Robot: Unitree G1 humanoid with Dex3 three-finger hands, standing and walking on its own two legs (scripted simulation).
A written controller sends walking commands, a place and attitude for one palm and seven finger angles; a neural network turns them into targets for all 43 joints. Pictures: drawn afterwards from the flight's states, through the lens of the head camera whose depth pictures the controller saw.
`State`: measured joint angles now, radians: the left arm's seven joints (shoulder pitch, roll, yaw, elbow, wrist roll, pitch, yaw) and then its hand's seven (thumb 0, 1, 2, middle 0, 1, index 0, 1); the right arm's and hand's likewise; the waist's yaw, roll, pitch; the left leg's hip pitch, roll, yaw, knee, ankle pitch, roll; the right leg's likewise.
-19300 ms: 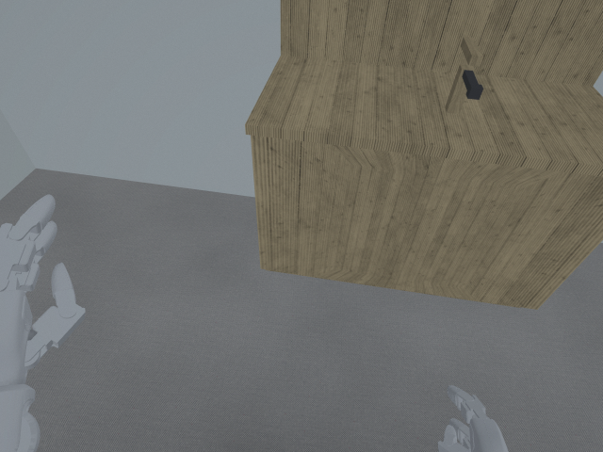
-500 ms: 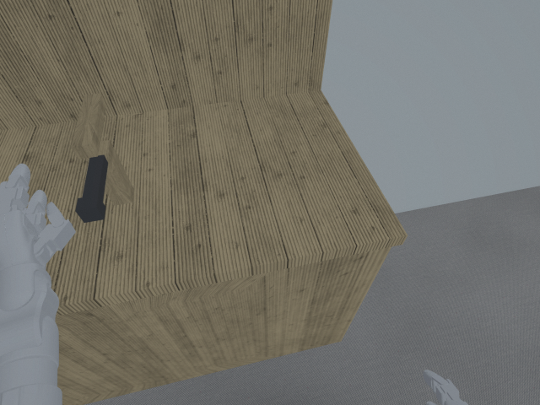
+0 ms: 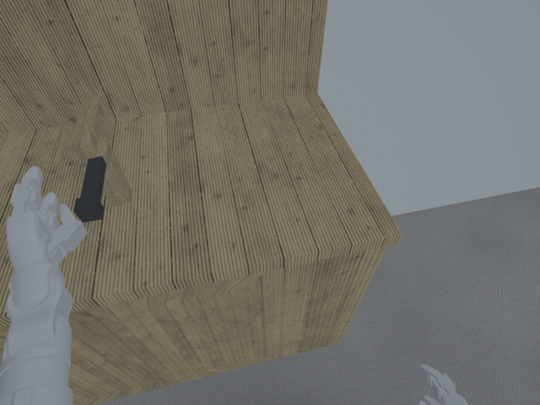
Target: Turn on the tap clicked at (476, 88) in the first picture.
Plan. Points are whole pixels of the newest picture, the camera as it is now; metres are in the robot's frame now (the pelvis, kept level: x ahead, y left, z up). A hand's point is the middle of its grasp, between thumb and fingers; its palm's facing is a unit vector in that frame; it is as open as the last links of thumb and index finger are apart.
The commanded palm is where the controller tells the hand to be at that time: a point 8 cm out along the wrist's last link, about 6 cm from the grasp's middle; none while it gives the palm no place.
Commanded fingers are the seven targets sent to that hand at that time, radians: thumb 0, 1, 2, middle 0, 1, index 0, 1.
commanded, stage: push the lever round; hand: left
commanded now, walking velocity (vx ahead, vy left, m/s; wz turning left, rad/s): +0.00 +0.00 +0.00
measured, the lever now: (89, 208) +0.36 +0.29 +0.10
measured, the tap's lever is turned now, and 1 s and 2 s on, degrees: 0 23 51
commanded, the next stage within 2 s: none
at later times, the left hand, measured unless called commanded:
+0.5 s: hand (102, 224) +0.34 +0.26 +0.10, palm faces +0.53 -0.84 -0.06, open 7.6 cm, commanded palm +0.29 +0.29 +0.10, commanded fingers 0.00 0.90 0.90 -0.15 -0.15 -0.15 -0.15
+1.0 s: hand (127, 216) +0.35 +0.23 +0.10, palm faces +0.62 -0.78 -0.05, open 7.6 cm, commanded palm +0.31 +0.25 +0.10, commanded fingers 0.00 0.90 0.90 -0.15 -0.15 -0.15 -0.15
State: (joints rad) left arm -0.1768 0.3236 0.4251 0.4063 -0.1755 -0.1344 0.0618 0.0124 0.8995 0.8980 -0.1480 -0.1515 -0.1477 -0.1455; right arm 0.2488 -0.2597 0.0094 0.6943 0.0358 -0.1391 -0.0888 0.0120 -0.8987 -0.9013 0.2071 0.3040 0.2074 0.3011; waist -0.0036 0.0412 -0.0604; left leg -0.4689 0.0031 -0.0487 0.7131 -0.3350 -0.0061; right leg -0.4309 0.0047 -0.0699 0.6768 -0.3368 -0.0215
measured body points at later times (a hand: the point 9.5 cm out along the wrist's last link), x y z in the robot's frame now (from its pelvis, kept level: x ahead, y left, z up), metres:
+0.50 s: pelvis +0.00 +0.00 +0.00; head +0.01 -0.02 +0.45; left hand +0.30 +0.31 +0.11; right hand +0.14 -0.25 -0.10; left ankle +0.02 +0.12 -0.72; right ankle +0.00 -0.11 -0.72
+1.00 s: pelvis +0.00 -0.01 +0.00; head +0.01 -0.02 +0.45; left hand +0.31 +0.27 +0.11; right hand +0.15 -0.25 -0.11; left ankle +0.02 +0.12 -0.72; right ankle +0.00 -0.11 -0.72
